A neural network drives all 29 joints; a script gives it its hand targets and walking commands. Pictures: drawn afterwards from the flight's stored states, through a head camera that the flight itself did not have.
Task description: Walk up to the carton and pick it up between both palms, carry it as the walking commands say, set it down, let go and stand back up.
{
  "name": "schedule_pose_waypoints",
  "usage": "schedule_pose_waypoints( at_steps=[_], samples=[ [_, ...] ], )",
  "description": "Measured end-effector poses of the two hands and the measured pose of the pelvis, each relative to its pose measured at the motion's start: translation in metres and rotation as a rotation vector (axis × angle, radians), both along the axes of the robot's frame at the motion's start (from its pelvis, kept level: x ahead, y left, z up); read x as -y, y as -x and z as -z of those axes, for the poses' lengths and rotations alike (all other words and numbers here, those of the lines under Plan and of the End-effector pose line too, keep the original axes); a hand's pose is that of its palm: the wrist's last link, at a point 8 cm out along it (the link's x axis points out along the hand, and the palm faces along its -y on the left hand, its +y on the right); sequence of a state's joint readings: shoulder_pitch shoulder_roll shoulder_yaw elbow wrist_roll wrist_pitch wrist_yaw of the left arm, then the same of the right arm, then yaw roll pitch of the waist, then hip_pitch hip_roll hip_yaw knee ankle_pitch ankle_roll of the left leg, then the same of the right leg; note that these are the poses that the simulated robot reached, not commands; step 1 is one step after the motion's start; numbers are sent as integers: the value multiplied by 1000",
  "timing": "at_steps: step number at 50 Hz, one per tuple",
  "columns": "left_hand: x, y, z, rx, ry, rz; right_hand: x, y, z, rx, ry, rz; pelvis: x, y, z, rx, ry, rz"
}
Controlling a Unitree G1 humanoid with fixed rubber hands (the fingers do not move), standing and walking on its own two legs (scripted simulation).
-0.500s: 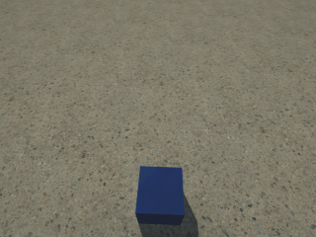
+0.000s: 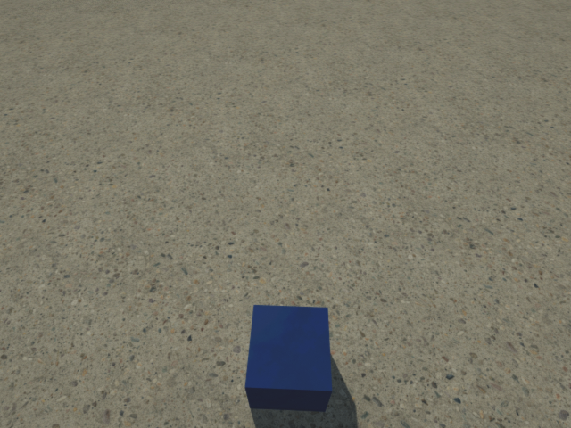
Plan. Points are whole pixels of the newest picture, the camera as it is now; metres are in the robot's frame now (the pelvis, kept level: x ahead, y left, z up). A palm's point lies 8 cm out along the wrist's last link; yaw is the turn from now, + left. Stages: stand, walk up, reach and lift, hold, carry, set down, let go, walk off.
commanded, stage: walk up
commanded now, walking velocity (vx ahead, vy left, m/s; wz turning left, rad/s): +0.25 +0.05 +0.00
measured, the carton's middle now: (289, 357) +0.49 -0.02 -0.67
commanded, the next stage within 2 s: stand in 0.68 s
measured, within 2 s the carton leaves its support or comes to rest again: neither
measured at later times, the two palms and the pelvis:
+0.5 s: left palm out of the picture +0.07 +0.24 -0.15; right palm out of the picture +0.15 -0.23 -0.14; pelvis +0.09 +0.01 -0.01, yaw +1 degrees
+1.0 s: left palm out of the picture +0.07 +0.25 -0.14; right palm out of the picture +0.13 -0.22 -0.14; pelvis +0.07 +0.01 -0.01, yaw +1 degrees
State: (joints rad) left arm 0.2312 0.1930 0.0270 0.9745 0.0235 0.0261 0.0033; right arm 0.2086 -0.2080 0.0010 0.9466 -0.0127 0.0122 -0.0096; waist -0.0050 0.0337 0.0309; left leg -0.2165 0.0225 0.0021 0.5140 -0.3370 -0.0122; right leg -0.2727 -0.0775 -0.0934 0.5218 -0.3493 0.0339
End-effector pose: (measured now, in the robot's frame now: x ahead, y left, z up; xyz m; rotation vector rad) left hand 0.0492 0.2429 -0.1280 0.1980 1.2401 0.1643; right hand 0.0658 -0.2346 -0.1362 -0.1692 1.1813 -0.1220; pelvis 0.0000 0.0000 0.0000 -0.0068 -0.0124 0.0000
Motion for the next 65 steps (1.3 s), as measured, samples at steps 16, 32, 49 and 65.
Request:
schedule_pose_waypoints(
  at_steps=[16,32,49,65],
  samples=[
    [12,30,1,-147,3,-79,7,-45,5,-32,-14,-32,9,-52,1,-22,-12,-3],
    [0,-38,14,-97,18,-73,-5,-88,5,-23,22,-32,-5,-92,7,-41,-3,-9],
    [-6,-18,13,-80,9,-78,-11,-68,3,-2,20,-30,-10,-69,5,-12,4,-10],
    [-11,13,12,-65,18,-82,-16,-38,-3,17,28,-28,-16,-36,2,20,12,-10]
  ],
)
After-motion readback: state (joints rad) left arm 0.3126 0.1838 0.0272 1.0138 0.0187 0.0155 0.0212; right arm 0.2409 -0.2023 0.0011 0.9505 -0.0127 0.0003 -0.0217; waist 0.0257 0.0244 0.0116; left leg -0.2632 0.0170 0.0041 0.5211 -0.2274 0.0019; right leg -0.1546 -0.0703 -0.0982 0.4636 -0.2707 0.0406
